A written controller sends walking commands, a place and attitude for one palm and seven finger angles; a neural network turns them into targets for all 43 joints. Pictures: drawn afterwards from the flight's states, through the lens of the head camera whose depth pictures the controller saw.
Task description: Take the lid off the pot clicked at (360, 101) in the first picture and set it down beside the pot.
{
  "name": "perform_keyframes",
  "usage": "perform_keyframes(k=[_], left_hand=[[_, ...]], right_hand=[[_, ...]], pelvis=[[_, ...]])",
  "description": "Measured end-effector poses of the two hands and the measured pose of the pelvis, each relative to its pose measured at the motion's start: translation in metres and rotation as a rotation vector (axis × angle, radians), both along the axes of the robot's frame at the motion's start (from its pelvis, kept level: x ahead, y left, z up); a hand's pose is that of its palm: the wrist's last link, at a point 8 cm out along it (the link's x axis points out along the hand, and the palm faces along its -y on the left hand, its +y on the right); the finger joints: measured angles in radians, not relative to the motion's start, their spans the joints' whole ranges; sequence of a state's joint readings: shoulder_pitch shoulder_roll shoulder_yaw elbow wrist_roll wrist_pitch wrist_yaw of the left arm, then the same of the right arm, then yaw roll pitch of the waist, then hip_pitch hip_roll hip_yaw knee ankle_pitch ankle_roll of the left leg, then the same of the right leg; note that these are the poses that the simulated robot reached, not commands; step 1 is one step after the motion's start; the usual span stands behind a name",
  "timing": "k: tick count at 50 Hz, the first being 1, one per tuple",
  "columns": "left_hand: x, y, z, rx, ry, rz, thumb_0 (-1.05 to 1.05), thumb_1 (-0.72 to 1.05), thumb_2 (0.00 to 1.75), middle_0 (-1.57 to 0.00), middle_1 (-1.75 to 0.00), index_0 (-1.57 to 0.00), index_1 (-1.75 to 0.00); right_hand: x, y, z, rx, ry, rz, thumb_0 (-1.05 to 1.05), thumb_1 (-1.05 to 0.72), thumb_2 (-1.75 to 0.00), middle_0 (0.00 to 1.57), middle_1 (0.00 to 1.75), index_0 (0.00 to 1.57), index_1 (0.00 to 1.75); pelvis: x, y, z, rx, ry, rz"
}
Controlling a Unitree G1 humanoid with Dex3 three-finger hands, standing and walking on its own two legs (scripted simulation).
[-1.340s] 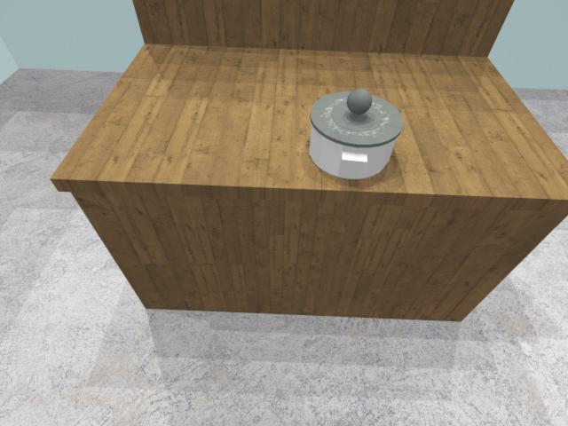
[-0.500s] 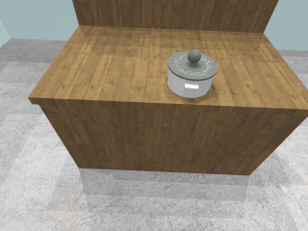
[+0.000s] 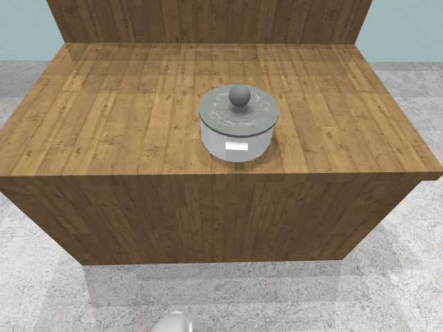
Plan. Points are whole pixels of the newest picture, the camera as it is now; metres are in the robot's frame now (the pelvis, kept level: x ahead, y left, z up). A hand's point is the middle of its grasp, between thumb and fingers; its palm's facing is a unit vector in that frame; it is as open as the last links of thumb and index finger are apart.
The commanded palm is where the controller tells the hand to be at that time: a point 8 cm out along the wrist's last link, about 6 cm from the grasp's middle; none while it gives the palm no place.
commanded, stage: take the last steps up to it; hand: left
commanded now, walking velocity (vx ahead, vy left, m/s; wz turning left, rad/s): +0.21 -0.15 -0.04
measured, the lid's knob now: (239, 95) +0.63 +0.00 +0.08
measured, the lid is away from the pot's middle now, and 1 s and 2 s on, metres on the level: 0.00 0.00 0.00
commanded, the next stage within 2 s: come to a stop and stand still in 0.18 s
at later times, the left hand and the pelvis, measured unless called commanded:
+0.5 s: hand (166, 296) +0.22 +0.14 -0.18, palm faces +0.01 -0.97 -0.25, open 7.3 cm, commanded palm none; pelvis +0.15 -0.06 -0.02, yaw +0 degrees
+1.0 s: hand (132, 321) +0.17 +0.20 -0.18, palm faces +0.07 -0.97 -0.22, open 7.4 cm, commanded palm none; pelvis +0.14 +0.00 +0.00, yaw +0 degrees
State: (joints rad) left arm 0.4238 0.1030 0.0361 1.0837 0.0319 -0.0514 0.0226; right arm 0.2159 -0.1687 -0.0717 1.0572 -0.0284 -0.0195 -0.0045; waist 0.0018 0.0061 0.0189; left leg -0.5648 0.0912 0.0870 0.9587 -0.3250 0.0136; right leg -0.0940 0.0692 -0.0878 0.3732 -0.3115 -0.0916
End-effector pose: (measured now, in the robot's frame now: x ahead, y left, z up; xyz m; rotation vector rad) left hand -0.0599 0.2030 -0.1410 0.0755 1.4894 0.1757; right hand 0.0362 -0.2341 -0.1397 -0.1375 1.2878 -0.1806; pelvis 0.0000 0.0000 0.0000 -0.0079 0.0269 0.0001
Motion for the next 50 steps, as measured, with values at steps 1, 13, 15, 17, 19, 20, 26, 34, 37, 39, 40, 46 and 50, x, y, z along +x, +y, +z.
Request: perform_keyframes(k=[1, 13, 15, 17, 19, 20, 26, 34, 37, 39, 40, 46, 50], left_hand=[[0.005, -0.003, -0.002, -0.011, 0.009, 0.001, 0.00, 0.90, 0.90, -0.19, -0.30, -0.20, -0.30], [0.135, 0.001, -0.027, -0.037, -0.063, -0.060, 0.00, 0.90, 0.90, -0.20, -0.30, -0.20, -0.30], [0.171, 0.002, -0.019, -0.022, -0.136, -0.060, 0.00, 0.91, 0.90, -0.19, -0.30, -0.20, -0.30], [0.201, 0.004, -0.009, 0.006, -0.194, -0.061, 0.01, 0.92, 0.90, -0.19, -0.30, -0.20, -0.30], [0.227, 0.002, -0.002, 0.032, -0.239, -0.071, 0.01, 0.92, 0.90, -0.19, -0.30, -0.20, -0.30], [0.239, 0.000, 0.000, 0.045, -0.257, -0.078, 0.01, 0.92, 0.90, -0.19, -0.30, -0.20, -0.30], [0.278, -0.020, -0.006, 0.103, -0.265, -0.128, 0.00, 0.92, 0.90, -0.19, -0.30, -0.20, -0.30], [0.279, -0.021, -0.005, 0.090, -0.265, -0.074, 0.00, 0.90, 0.90, -0.20, -0.30, -0.21, -0.30], [0.268, -0.006, -0.014, 0.080, -0.247, -0.061, 0.00, 0.90, 0.90, -0.20, -0.30, -0.21, -0.30], [0.260, 0.008, -0.026, 0.069, -0.233, -0.055, 0.00, 0.90, 0.90, -0.20, -0.30, -0.21, -0.30], [0.256, 0.014, -0.029, 0.067, -0.220, -0.050, 0.00, 0.90, 0.90, -0.20, -0.30, -0.21, -0.30], [0.235, 0.040, -0.021, 0.071, -0.166, -0.037, 0.00, 0.90, 0.90, -0.20, -0.30, -0.20, -0.30], [0.220, 0.049, -0.011, 0.072, -0.149, -0.032, 0.00, 0.90, 0.90, -0.19, -0.30, -0.20, -0.30]], right_hand=[[0.018, 0.001, 0.001, 0.001, -0.028, 0.009, 0.01, -0.91, -0.90, 0.20, 0.30, 0.19, 0.30], [0.125, 0.005, 0.006, -0.036, -0.163, -0.010, -0.01, -0.92, -0.90, 0.20, 0.30, 0.20, 0.30], [0.123, -0.011, 0.011, -0.060, -0.122, -0.011, -0.02, -0.94, -0.90, 0.21, 0.30, 0.20, 0.30], [0.121, -0.025, 0.013, -0.069, -0.070, -0.001, -0.02, -0.95, -0.90, 0.21, 0.30, 0.20, 0.30], [0.120, -0.039, 0.012, -0.071, -0.026, 0.001, -0.02, -0.94, -0.90, 0.20, 0.30, 0.20, 0.30], [0.120, -0.046, 0.010, -0.070, -0.007, 0.001, -0.02, -0.94, -0.90, 0.20, 0.30, 0.20, 0.30], [0.134, -0.080, -0.016, -0.044, 0.052, -0.034, 0.00, -0.92, -0.90, 0.20, 0.30, 0.20, 0.30], [0.167, -0.078, -0.008, -0.075, 0.042, 0.015, 0.00, -0.91, -0.90, 0.20, 0.30, 0.19, 0.30], [0.183, -0.064, 0.001, -0.089, -0.021, 0.036, 0.00, -0.91, -0.90, 0.20, 0.30, 0.19, 0.30], [0.190, -0.052, 0.003, -0.101, -0.075, 0.046, 0.00, -0.91, -0.90, 0.20, 0.30, 0.19, 0.30], [0.191, -0.045, 0.005, -0.102, -0.092, 0.051, 0.00, -0.91, -0.90, 0.20, 0.30, 0.19, 0.30], [0.180, -0.004, 0.020, -0.071, -0.104, 0.065, 0.00, -0.90, -0.90, 0.20, 0.30, 0.20, 0.30], [0.170, 0.010, 0.022, -0.059, -0.100, 0.050, 0.00, -0.92, -0.90, 0.20, 0.30, 0.20, 0.30]], pelvis=[[0.007, -0.001, -0.001, -0.002, -0.002, -0.004], [0.091, -0.010, -0.012, 0.007, -0.035, -0.044], [0.101, -0.015, -0.006, 0.003, -0.026, -0.035], [0.111, -0.022, -0.002, -0.003, -0.018, -0.027], [0.122, -0.030, 0.000, -0.010, -0.016, -0.015], [0.127, -0.036, 0.000, -0.011, -0.017, -0.009], [0.155, -0.063, -0.017, 0.026, -0.021, 0.001], [0.154, -0.049, -0.012, 0.018, -0.021, 0.022], [0.150, -0.037, -0.015, 0.012, -0.019, 0.020], [0.148, -0.027, -0.021, 0.001, -0.024, 0.015], [0.146, -0.023, -0.022, 0.001, -0.030, 0.010], [0.141, -0.009, -0.006, -0.009, -0.037, 0.002], [0.138, 0.001, 0.001, -0.008, -0.031, 0.002]])
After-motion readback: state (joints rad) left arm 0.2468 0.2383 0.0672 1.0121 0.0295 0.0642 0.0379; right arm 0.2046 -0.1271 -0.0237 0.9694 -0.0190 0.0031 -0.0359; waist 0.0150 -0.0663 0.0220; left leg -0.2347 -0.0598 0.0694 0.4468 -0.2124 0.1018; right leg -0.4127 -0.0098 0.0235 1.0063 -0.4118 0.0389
